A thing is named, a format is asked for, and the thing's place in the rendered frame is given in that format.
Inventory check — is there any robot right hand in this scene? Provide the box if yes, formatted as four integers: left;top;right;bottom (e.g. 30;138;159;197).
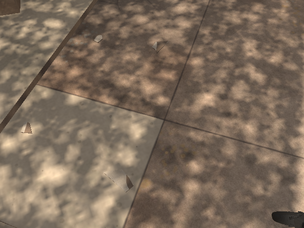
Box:
272;211;304;228

